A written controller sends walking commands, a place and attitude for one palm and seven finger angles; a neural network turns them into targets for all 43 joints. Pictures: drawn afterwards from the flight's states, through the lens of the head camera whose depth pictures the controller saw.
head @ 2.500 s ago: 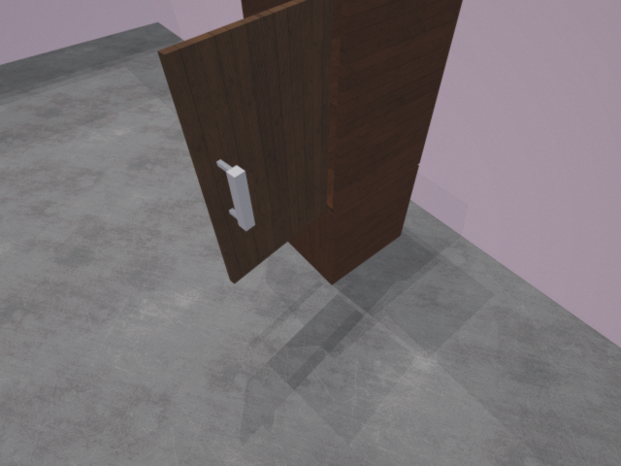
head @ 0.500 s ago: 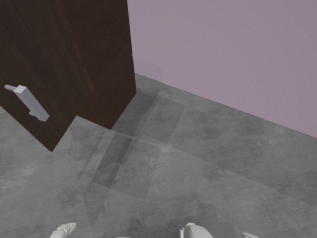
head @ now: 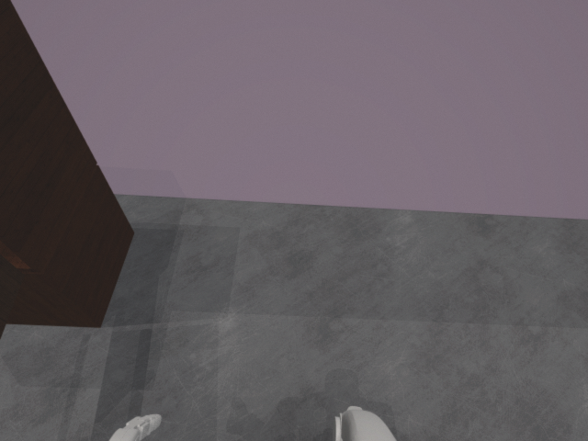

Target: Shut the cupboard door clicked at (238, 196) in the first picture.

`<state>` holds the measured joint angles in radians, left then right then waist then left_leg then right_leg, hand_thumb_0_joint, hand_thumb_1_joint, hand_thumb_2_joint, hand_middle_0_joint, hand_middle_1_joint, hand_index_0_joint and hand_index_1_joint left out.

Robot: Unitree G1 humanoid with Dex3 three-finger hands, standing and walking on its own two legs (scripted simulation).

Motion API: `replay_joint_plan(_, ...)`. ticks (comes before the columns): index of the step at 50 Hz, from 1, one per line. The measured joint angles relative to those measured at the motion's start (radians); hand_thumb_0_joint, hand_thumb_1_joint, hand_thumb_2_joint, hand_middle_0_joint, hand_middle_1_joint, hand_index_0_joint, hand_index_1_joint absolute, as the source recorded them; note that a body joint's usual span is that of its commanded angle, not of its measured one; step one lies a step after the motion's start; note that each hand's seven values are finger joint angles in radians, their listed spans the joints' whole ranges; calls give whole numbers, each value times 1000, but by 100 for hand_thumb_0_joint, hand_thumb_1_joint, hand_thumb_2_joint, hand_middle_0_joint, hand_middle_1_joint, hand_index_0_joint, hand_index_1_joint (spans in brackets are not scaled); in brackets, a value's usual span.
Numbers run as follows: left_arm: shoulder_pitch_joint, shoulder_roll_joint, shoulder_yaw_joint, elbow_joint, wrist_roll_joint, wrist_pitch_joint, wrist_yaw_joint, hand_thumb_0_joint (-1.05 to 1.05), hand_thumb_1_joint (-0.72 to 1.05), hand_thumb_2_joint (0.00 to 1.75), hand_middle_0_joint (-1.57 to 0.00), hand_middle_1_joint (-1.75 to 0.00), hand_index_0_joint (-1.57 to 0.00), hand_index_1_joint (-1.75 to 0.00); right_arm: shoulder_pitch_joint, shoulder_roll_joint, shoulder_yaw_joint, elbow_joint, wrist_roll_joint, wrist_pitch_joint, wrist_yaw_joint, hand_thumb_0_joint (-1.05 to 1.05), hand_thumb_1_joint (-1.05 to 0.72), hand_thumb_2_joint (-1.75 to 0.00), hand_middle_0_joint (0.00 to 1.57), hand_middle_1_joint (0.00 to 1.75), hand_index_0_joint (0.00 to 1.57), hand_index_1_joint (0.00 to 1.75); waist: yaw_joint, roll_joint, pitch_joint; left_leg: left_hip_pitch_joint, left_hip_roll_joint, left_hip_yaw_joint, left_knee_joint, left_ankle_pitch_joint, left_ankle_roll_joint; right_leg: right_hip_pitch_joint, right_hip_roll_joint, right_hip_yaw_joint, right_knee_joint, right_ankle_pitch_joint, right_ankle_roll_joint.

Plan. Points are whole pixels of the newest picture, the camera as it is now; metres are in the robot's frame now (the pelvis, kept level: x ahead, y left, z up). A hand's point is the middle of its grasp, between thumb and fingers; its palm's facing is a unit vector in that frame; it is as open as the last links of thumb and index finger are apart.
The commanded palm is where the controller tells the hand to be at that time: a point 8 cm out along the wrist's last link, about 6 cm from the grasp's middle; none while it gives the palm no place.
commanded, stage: walk to a spot facing it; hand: left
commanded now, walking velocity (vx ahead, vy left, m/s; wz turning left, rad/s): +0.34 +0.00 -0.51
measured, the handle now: out of the picture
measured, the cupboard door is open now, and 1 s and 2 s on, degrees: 98 98 98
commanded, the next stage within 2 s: turn to face it in 0.92 s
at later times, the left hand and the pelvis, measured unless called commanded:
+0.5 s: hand (227, 354) +0.27 +0.12 -0.17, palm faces -0.14 -0.97 -0.21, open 7.2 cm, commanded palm none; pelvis +0.20 -0.07 -0.01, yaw -11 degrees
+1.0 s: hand (296, 248) +0.50 +0.01 -0.18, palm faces -0.21 -0.96 -0.20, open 7.3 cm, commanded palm none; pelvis +0.41 -0.16 -0.01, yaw -14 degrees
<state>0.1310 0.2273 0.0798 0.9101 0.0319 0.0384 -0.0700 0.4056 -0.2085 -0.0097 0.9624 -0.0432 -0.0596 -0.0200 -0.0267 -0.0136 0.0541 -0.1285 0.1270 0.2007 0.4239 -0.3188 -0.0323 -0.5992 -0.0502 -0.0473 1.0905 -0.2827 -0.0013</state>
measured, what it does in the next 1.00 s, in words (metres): walks ahead: right foot, then left foot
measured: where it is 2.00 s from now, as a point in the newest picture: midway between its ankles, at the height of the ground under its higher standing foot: (357, 307)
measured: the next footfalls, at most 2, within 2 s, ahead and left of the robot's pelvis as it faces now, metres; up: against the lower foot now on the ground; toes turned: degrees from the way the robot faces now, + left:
right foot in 0.18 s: +0.17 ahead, -0.15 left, +0.00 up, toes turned -12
left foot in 0.54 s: +0.35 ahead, +0.05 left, +0.00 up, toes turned -6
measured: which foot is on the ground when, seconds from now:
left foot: down 0.00-0.18, up 0.20-0.52, down 0.54-0.82, up 0.84-1.00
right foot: up 0.00-0.16, down 0.18-0.54, up 0.56-0.80, down 0.82-1.00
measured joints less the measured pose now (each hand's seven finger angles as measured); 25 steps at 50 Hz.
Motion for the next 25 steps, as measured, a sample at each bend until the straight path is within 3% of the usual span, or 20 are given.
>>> replay_joint_plan(5,-79,-2,-10,-11,-2,-3,-3,1,91,90,-19,-30,-19,-30,58,20,0,46,-4,6,3,0,-91,-90,20,30,20,30,-38,11,35,95,34,73,-28,-45,-44,41,-5,-58,-277,16,-22)
replay_joint_plan(8,-115,3,-17,-23,-2,-25,-2,1,91,90,-19,-30,-19,-30,98,28,-1,70,3,18,8,0,-91,-90,20,30,20,30,-56,18,52,102,75,89,97,-127,-68,144,28,-90,-431,11,-63)
replay_joint_plan(9,-117,11,-18,-32,-2,-44,1,0,91,90,-20,-30,-19,-30,113,37,1,79,13,27,12,0,-91,-90,20,30,20,30,-55,-2,46,52,80,75,238,-144,-54,175,22,-73,-461,17,-88)
replay_joint_plan(12,-107,-14,-18,-30,-18,-74,33,0,91,90,-20,-30,-19,-30,41,24,-12,102,26,65,13,0,-91,-90,20,30,20,30,-51,26,85,-157,60,-101,704,-175,-26,196,49,-69,-392,-19,-79)
replay_joint_plan(14,-69,-31,-22,-14,-18,-74,50,0,91,90,-20,-30,-20,-30,-26,17,-23,89,21,69,11,1,-91,-90,20,30,20,30,-52,34,87,-264,46,-140,778,-128,-24,242,67,-56,-441,-10,-67)
replay_joint_plan(19,32,-47,-6,51,-14,-68,66,-1,93,89,-20,-30,-20,-30,-150,28,-36,9,12,48,25,1,-91,-90,20,30,20,30,-36,22,40,-376,26,-142,533,-6,-21,349,91,-11,-588,15,-73)
replay_joint_plan(25,126,-27,-2,100,-13,-76,55,-1,94,90,-20,-30,-20,-30,-231,34,-35,-27,9,23,40,0,-91,-90,20,30,20,30,19,18,-2,-296,-28,-119,206,89,-7,460,103,17,-633,-47,-57)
